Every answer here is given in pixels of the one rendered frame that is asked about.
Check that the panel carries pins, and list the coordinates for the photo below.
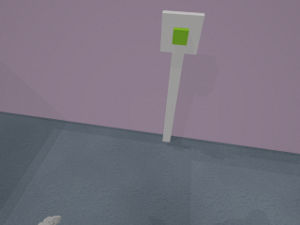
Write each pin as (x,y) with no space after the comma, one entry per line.
(179,19)

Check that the robot left hand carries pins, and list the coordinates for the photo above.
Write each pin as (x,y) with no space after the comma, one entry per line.
(51,220)

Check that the button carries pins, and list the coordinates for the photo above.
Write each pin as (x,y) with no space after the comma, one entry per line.
(180,36)

